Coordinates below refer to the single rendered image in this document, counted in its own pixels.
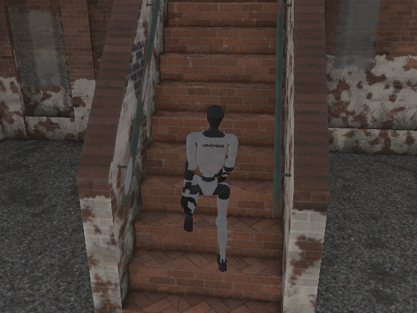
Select stairs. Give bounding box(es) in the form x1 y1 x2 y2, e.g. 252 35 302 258
122 0 286 313

